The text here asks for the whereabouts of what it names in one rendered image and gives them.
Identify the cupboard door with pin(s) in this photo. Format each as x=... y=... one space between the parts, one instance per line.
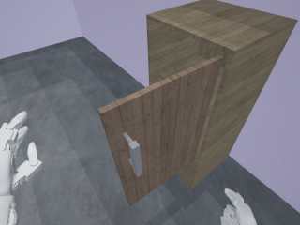
x=166 y=119

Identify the robot left hand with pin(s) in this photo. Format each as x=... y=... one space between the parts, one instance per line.
x=11 y=136

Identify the handle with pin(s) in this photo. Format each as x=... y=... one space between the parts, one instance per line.
x=135 y=154

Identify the robot right hand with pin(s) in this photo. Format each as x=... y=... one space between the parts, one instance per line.
x=241 y=214

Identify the robot left forearm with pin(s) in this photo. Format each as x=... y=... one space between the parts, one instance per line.
x=8 y=215

